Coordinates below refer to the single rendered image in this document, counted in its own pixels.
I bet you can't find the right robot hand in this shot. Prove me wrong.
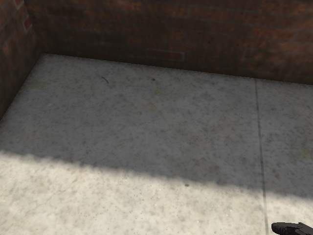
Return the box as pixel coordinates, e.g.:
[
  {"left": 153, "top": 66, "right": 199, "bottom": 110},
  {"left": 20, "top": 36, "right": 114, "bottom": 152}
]
[{"left": 271, "top": 222, "right": 313, "bottom": 235}]

